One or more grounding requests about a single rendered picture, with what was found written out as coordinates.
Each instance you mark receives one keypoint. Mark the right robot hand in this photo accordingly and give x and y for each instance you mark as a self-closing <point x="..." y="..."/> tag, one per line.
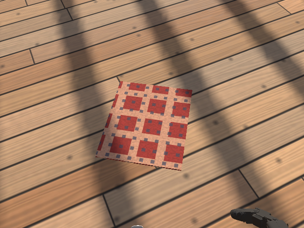
<point x="258" y="217"/>

